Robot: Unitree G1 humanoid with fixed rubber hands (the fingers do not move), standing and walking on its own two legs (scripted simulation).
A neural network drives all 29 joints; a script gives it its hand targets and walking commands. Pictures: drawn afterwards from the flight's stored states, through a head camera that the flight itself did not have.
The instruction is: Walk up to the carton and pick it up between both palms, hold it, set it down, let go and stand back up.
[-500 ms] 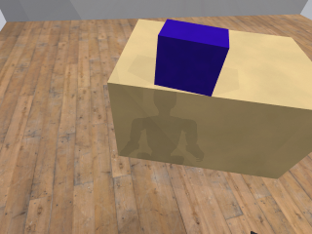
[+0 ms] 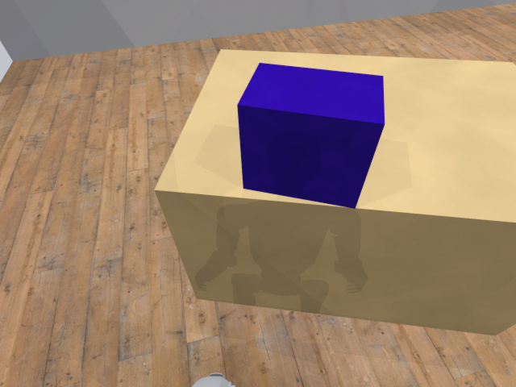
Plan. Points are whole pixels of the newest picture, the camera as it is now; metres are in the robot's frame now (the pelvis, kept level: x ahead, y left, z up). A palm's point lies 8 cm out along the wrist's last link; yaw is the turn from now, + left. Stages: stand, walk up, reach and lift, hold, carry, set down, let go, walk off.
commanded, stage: walk up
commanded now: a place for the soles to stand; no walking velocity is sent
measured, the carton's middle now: (307, 136) +0.65 -0.07 +0.02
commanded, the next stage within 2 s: none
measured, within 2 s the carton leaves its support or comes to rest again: neither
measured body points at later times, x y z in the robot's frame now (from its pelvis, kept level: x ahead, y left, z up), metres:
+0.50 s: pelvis +0.09 +0.02 -0.02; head +0.13 +0.01 +0.43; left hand +0.26 +0.27 -0.11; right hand +0.20 -0.26 -0.12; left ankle +0.13 +0.13 -0.73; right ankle +0.14 -0.12 -0.73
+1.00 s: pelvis +0.10 +0.01 +0.00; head +0.12 +0.01 +0.45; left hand +0.24 +0.26 -0.11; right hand +0.24 -0.27 -0.08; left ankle +0.13 +0.13 -0.73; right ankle +0.14 -0.12 -0.73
